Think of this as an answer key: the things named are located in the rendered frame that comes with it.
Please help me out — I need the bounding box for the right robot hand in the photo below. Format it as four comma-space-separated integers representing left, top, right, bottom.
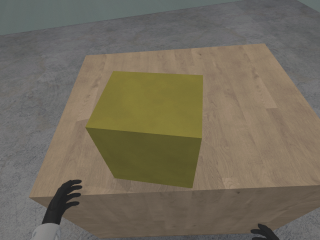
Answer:
250, 223, 280, 240

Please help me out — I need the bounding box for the pedestal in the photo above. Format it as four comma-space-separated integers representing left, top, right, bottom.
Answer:
29, 43, 320, 239

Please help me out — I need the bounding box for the robot left forearm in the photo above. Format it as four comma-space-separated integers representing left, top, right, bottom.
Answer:
30, 223, 62, 240

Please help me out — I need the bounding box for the carton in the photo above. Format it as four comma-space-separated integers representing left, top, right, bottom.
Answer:
85, 71, 203, 189

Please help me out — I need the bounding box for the left robot hand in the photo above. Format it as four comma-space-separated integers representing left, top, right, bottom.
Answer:
42, 179, 82, 225

